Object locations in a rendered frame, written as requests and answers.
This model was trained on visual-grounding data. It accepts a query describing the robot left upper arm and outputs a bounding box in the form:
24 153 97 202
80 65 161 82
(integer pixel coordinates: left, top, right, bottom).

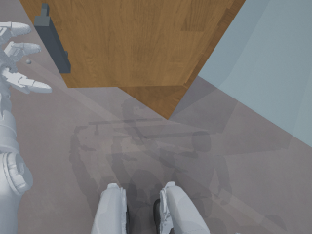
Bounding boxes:
0 152 33 234

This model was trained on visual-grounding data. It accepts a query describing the robot left forearm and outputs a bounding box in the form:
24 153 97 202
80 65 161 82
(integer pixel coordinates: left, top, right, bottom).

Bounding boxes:
0 82 20 155

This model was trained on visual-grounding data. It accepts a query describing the robot left shin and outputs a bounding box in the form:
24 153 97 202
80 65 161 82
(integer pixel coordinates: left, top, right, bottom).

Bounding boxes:
100 183 127 234

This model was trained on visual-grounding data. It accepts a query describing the robot right foot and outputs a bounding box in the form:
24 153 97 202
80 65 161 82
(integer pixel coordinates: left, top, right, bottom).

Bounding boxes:
153 199 170 234

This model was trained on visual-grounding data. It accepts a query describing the handle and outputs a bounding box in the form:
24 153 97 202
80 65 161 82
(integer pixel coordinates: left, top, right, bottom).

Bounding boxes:
33 3 71 74

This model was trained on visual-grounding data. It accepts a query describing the cupboard door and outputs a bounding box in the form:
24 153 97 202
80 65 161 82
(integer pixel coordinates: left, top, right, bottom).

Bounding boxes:
19 0 231 88

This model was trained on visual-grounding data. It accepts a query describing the left robot hand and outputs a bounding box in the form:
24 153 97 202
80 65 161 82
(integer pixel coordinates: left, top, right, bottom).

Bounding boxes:
0 21 53 94

